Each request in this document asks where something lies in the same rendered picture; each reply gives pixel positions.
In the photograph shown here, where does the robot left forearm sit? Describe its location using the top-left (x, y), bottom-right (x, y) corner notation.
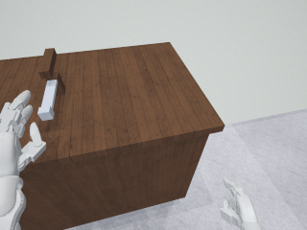
top-left (0, 175), bottom-right (27, 230)

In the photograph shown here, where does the tap lever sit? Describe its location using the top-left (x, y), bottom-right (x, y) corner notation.
top-left (37, 80), bottom-right (58, 121)

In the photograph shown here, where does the robot left hand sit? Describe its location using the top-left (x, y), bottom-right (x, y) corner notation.
top-left (0, 90), bottom-right (46, 177)

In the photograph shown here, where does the robot right hand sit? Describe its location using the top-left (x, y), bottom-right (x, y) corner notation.
top-left (221, 179), bottom-right (259, 229)

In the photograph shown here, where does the counter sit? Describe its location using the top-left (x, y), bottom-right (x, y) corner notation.
top-left (0, 42), bottom-right (225, 230)

